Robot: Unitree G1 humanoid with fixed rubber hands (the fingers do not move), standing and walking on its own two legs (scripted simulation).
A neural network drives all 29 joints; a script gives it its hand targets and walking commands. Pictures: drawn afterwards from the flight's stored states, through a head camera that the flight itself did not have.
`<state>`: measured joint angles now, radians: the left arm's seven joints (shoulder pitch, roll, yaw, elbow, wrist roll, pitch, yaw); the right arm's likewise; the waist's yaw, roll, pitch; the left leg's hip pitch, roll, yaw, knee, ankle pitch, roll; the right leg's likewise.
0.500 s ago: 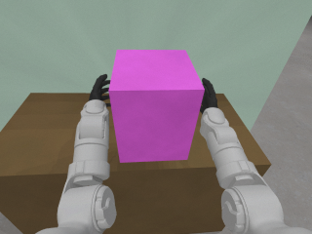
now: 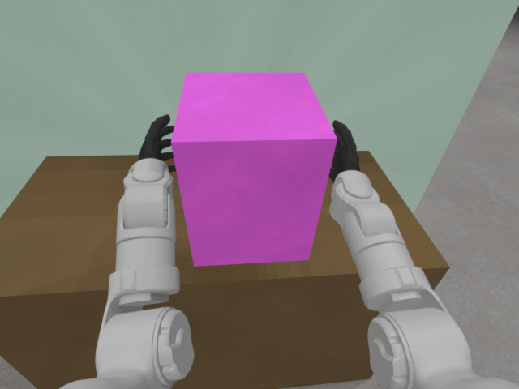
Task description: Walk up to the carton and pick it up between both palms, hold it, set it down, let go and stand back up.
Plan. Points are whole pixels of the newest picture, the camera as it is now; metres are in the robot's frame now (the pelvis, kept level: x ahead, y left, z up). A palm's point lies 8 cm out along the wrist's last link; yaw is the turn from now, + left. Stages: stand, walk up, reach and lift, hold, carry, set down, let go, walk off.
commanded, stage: reach and lift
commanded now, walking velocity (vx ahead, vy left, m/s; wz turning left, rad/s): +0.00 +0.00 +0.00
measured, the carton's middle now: (249, 169) +0.43 -0.01 +0.16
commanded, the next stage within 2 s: hold in 0.40 s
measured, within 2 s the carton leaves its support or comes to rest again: neither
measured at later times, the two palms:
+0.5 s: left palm (148, 160) +0.39 +0.14 +0.22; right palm (343, 165) +0.37 -0.14 +0.21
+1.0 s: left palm (138, 155) +0.37 +0.15 +0.24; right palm (346, 155) +0.36 -0.14 +0.24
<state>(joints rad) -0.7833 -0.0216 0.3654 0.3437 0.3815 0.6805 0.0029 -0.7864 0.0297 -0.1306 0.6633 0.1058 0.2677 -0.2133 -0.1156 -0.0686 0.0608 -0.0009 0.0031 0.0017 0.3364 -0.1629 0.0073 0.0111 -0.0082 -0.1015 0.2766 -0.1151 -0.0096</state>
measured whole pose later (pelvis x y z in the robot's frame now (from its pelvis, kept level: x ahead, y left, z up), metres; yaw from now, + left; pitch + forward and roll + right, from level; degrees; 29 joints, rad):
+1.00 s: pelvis +0.00 -0.01 +0.00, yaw +0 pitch -11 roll +0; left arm -0.79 -0.01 0.39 0.22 0.40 0.82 -0.04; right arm -0.83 0.01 -0.06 0.58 0.19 0.40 -0.26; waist -0.10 -0.06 0.04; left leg 0.02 0.01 0.00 0.34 -0.16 0.00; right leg 0.03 0.00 -0.10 0.29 -0.12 -0.02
